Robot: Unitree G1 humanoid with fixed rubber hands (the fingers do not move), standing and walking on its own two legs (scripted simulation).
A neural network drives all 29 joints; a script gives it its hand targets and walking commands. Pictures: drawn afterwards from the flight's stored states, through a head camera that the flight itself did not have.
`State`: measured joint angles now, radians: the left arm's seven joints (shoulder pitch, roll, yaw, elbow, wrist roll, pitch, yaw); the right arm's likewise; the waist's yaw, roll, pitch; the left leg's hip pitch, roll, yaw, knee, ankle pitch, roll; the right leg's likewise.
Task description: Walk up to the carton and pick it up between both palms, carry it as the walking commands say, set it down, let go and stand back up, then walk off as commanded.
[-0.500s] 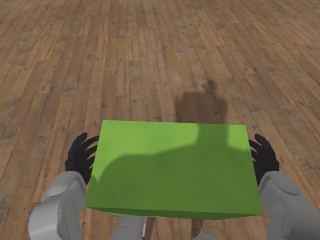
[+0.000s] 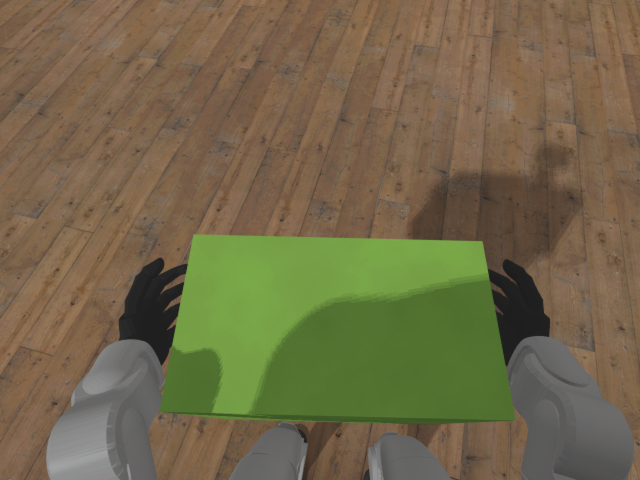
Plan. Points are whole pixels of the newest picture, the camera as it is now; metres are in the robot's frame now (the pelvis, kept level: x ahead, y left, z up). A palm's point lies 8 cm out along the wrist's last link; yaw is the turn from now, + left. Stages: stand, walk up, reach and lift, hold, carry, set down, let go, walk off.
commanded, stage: carry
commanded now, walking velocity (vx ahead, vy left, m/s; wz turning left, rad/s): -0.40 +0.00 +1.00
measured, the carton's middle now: (332, 346) +0.25 +0.01 -0.02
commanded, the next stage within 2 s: none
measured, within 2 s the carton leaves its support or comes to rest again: neither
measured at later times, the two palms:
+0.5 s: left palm out of the picture -0.12 +0.31 +0.04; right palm out of the picture +0.07 -0.01 +0.07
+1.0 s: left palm out of the picture -0.38 +0.28 +0.09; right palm out of the picture -0.10 +0.02 +0.08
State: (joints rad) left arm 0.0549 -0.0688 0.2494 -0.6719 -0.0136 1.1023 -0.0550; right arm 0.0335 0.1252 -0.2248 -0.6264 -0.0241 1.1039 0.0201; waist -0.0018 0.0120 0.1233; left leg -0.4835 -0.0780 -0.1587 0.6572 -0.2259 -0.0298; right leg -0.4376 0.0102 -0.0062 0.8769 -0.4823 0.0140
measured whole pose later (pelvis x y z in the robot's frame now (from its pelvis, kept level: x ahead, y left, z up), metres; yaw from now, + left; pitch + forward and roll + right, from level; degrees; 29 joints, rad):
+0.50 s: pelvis -0.22 +0.02 -0.02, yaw +31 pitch -1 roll -2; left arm 0.05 -0.07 0.26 -0.63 -0.01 1.14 -0.06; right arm 0.05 0.12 -0.22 -0.62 -0.03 1.15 0.00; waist -0.01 -0.05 0.12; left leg -0.39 0.04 -0.02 0.87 -0.50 -0.02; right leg -0.51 -0.28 -0.24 0.92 -0.47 0.03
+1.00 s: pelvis -0.39 -0.02 +0.01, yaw +49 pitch +1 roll -1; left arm 0.05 -0.10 0.25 -0.66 -0.01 1.12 -0.06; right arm 0.07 0.11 -0.23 -0.66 -0.03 1.13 0.03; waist 0.00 0.04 0.11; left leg -0.59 -0.17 -0.10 0.73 -0.33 -0.01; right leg -0.13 0.00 -0.10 0.55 -0.43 -0.03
